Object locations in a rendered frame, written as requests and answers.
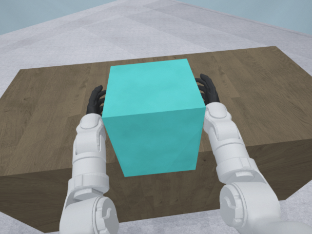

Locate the robot left upper arm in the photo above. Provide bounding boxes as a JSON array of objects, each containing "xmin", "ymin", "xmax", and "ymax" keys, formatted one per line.
[{"xmin": 60, "ymin": 196, "xmax": 119, "ymax": 234}]

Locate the robot left hand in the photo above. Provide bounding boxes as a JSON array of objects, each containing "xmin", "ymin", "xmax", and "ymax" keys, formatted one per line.
[{"xmin": 86, "ymin": 85, "xmax": 106, "ymax": 117}]

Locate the robot left forearm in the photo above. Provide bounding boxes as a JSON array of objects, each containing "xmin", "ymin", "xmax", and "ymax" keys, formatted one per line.
[{"xmin": 60, "ymin": 113, "xmax": 109, "ymax": 222}]

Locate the carton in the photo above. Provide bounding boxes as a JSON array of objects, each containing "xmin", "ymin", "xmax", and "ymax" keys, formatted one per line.
[{"xmin": 102, "ymin": 59, "xmax": 206, "ymax": 177}]

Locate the robot right hand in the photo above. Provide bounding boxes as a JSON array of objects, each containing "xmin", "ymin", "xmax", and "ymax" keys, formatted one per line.
[{"xmin": 195, "ymin": 74, "xmax": 220, "ymax": 106}]

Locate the pedestal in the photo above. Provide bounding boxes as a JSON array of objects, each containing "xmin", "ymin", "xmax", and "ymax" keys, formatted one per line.
[{"xmin": 0, "ymin": 46, "xmax": 312, "ymax": 233}]

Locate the robot right upper arm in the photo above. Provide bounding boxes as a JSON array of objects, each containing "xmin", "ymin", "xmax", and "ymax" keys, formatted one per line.
[{"xmin": 219, "ymin": 182, "xmax": 312, "ymax": 234}]

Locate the robot right forearm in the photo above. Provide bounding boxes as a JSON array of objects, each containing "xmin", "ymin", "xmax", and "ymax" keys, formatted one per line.
[{"xmin": 203, "ymin": 102, "xmax": 279, "ymax": 202}]

